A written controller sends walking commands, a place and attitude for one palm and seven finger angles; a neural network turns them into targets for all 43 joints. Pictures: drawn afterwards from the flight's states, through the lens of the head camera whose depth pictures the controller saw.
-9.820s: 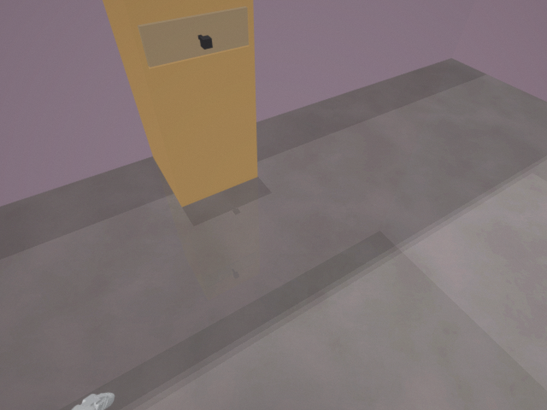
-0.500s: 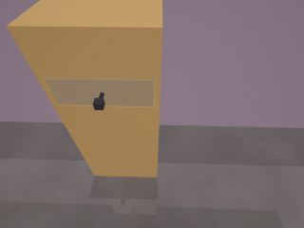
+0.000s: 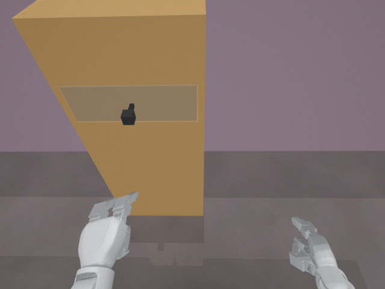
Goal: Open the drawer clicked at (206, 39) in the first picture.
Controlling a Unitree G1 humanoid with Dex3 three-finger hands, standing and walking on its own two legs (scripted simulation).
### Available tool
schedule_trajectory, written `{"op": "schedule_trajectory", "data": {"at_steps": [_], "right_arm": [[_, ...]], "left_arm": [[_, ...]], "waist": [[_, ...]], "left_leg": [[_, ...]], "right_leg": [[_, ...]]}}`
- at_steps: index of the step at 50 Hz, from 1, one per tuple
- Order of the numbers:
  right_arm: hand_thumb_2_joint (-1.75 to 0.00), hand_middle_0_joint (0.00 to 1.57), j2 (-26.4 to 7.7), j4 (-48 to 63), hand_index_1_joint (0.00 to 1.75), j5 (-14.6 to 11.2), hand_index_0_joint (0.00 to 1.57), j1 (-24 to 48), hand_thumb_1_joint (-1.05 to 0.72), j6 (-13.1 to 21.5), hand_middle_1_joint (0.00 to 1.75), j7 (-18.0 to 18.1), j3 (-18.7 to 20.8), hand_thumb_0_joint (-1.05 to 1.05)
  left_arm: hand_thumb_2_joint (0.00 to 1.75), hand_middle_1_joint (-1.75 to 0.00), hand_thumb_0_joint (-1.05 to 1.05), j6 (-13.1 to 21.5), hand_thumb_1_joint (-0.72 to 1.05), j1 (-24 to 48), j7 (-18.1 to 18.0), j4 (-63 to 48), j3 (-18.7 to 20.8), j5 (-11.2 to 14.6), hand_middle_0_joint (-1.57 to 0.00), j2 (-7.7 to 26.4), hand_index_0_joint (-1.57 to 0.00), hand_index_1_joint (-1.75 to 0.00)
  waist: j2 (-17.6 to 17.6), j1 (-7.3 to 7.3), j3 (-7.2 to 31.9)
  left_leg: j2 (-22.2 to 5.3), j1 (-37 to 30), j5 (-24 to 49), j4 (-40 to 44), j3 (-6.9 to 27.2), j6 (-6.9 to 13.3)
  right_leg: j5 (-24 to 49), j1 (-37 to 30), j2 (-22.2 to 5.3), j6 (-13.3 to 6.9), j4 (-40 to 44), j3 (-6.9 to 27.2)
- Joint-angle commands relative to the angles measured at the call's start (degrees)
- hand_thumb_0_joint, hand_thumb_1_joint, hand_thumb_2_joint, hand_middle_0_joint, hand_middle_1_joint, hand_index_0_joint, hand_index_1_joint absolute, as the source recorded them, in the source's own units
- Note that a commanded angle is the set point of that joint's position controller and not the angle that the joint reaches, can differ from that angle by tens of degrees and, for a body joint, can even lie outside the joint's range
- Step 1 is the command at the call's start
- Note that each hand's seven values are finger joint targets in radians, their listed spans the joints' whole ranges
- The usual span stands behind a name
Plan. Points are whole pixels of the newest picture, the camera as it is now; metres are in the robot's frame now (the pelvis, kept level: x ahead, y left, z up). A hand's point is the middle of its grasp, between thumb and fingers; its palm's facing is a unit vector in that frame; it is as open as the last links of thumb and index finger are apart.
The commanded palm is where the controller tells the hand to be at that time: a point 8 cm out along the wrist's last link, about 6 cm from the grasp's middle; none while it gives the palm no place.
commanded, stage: raise the hand with hooked fingers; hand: left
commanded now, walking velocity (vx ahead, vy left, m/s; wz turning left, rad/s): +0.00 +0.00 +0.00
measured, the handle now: (129, 113) +0.56 +0.25 +0.03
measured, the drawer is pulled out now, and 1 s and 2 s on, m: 0.00 0.00 0.00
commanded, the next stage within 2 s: move the hooked fingers above the handle in 1.52 s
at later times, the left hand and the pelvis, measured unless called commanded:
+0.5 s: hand (94, 213) +0.25 +0.23 +0.04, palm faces +0.02 -0.12 -0.99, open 11.3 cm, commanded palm +0.22 +0.24 +0.10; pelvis +0.00 +0.01 +0.01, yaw +1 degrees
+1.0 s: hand (68, 160) +0.31 +0.27 +0.13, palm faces +0.11 -0.07 -0.99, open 13.7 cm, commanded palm +0.28 +0.27 +0.18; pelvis +0.02 +0.02 +0.03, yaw +3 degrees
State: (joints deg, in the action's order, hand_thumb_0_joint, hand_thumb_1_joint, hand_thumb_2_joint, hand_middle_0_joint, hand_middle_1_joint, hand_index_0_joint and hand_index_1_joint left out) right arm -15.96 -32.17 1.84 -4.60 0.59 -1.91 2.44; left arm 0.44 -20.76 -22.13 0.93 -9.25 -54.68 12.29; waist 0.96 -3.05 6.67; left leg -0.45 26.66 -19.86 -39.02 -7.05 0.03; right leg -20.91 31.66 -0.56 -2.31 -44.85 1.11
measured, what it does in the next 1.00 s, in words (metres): stands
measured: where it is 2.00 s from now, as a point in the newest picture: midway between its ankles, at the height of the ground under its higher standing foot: outside the picture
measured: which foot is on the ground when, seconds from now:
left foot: down 0.00-1.00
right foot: down 0.00-1.00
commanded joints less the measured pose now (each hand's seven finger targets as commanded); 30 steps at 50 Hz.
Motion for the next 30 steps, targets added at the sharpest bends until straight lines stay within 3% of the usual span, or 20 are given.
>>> {"op": "schedule_trajectory", "data": {"at_steps": [1,2,3,4,6,7,9,11,13,16,18,20,25,27,30], "right_arm": [[-0.90,0.20,-2.36,11.54,0.30,0.87,0.20,6.71,-0.90,-3.34,0.30,-1.04,0.76,0.00],[-0.90,0.20,-2.37,11.87,0.30,1.14,0.20,6.76,-0.90,-3.70,0.30,-0.70,0.89,0.00],[-0.90,0.20,-2.18,11.55,0.30,1.64,0.20,6.19,-0.90,-3.80,0.30,-0.38,0.93,0.00],[-0.90,0.20,-1.98,10.51,0.30,2.27,0.20,6.05,-0.90,-3.83,0.30,0.04,1.01,0.00],[-0.90,0.20,-1.78,9.84,0.30,2.88,0.20,6.45,-0.90,-3.09,0.30,0.60,0.83,0.00],[-0.90,0.20,-1.97,9.76,0.30,3.01,0.20,6.74,-0.90,-2.73,0.30,0.80,0.72,0.00],[-0.90,0.20,-1.93,9.35,0.30,2.65,0.20,6.81,-0.90,-1.93,0.30,1.51,0.49,0.00],[-0.90,0.20,-1.96,8.73,0.30,2.07,0.20,7.33,-0.90,-1.81,0.30,2.27,0.11,0.00],[-0.90,0.20,-1.84,8.40,0.30,1.54,0.20,7.48,-0.90,-2.67,0.30,2.63,-0.42,0.00],[-0.90,0.20,-1.80,8.82,0.30,-0.10,0.20,8.61,-0.90,-4.39,0.30,2.69,-1.52,0.00],[-0.90,0.20,-1.63,8.95,0.30,-0.70,0.20,8.49,-0.90,-4.66,0.30,2.72,-2.40,0.00],[-0.90,0.20,-1.67,9.02,0.30,-0.88,0.20,8.66,-0.90,-4.59,0.30,2.61,-3.01,0.00],[-0.90,0.20,-1.82,8.54,0.30,0.04,0.20,7.73,-0.90,-3.91,0.30,2.63,-1.59,0.00],[-0.90,0.20,-2.12,7.64,0.30,0.24,0.20,6.90,-0.90,-3.37,0.30,2.54,-0.97,0.00],[-0.90,0.20,-2.59,6.21,0.30,-0.03,0.20,6.54,-0.90,-2.71,0.30,2.79,-0.41,0.00]], "left_arm": [[0.70,-0.60,0.00,-2.05,0.43,-0.28,-6.71,-12.92,8.34,-9.08,-0.23,12.33,-0.23,-0.60],[0.69,-0.62,0.00,-2.46,0.41,5.00,-8.14,-14.95,8.10,-10.25,-0.24,12.75,-0.24,-0.62],[0.68,-0.63,0.00,-2.65,0.39,10.19,-9.42,-16.66,8.35,-11.14,-0.24,13.52,-0.24,-0.63],[0.67,-0.64,0.00,-2.35,0.36,17.64,-10.55,-19.74,9.02,-12.00,-0.24,15.03,-0.24,-0.64],[0.65,-0.68,0.00,-0.96,0.32,22.37,-11.45,-19.59,7.21,-12.14,-0.24,14.14,-0.24,-0.68],[0.64,-0.69,0.00,0.07,0.29,23.81,-11.20,-19.84,6.39,-11.53,-0.24,13.95,-0.24,-0.69],[0.62,-0.72,0.00,0.25,0.25,25.13,-9.37,-19.98,2.70,-7.55,-0.25,10.66,-0.25,-0.72],[0.60,-0.75,0.00,-1.57,0.20,23.00,-6.56,-16.23,1.61,-4.86,-0.25,9.49,-0.25,-0.75],[0.58,-0.78,0.00,-5.20,0.15,19.78,-3.14,-11.79,1.71,-4.19,-0.25,9.77,-0.25,-0.78],[0.55,-0.82,0.00,-9.46,0.08,14.06,1.99,-8.84,3.83,-4.30,-0.26,12.10,-0.26,-0.82],[0.53,-0.86,0.00,-10.33,0.04,12.49,4.10,-7.24,5.43,-4.14,-0.26,13.46,-0.26,-0.86],[0.51,-0.88,0.00,-10.12,-0.01,12.23,5.56,-7.95,7.74,-4.57,-0.27,16.01,-0.27,-0.88],[0.46,-0.96,0.00,-6.72,-0.13,18.51,4.75,-18.96,10.79,-4.54,-0.27,18.54,-0.27,-0.96],[0.44,-0.99,0.00,-4.89,-0.17,20.22,4.02,-21.04,10.73,-3.76,-0.28,18.10,-0.28,-0.99],[0.41,-1.03,0.00,-3.69,-0.24,24.18,3.62,-19.17,9.82,-2.67,-0.28,17.52,-0.28,-1.03]], "waist": [[-3.11,-5.22,7.18],[-6.23,-4.20,8.85],[-6.90,-2.72,11.34],[-4.92,-0.66,12.22],[-5.54,1.24,12.12],[-6.55,1.88,11.39],[-5.67,3.75,11.85],[-3.98,3.44,9.25],[0.38,1.63,8.11],[3.57,-1.89,6.79],[5.56,-2.79,4.21],[4.74,-3.84,3.17],[-4.06,-3.99,8.57],[-4.81,-3.11,9.61],[-2.54,-1.01,5.98]], "left_leg": [[4.42,0.86,8.46,0.42,3.78,0.72],[4.36,-1.44,8.55,-0.87,4.26,0.77],[4.12,-3.79,8.56,-2.57,5.17,0.89],[3.72,-4.35,7.32,-4.36,6.63,1.12],[3.58,-6.90,5.88,-6.66,7.56,1.68],[3.42,-7.93,4.96,-7.11,8.10,1.73],[3.10,-8.30,4.48,-6.10,8.20,2.16],[2.84,-6.92,4.13,-3.30,7.76,2.33],[2.60,-5.12,4.97,-0.06,7.41,2.08],[2.18,-4.66,8.07,4.28,6.45,1.51],[1.97,-3.92,8.80,6.43,6.15,1.35],[1.96,-3.80,9.38,8.32,5.82,1.19],[1.94,-9.88,15.25,9.62,6.15,1.48],[2.05,-12.39,17.52,9.46,6.37,1.55],[2.01,-13.03,16.33,9.61,6.56,1.73]], "right_leg": [[7.79,-7.15,1.08,-2.59,6.16,6.53],[6.89,-4.09,1.52,-2.81,5.85,7.21],[5.54,-1.56,1.58,-2.73,5.57,7.88],[2.98,1.16,1.46,-2.29,5.52,8.40],[0.25,5.04,0.86,-1.85,6.30,8.24],[-1.08,6.82,0.82,-1.73,6.47,7.55],[0.77,4.91,0.99,-1.01,6.57,4.72],[3.49,0.61,1.11,-0.38,7.76,1.63],[5.80,-4.70,1.10,0.01,9.03,0.19],[8.99,-11.31,1.10,-0.14,10.40,0.79],[9.76,-13.97,1.02,-0.05,11.07,0.54],[10.44,-16.91,0.78,-0.17,11.95,1.49],[16.17,-20.97,0.62,-0.87,12.84,1.72],[18.08,-20.52,0.72,-0.88,13.23,1.34],[16.35,-17.56,0.74,-0.44,14.86,0.83]]}}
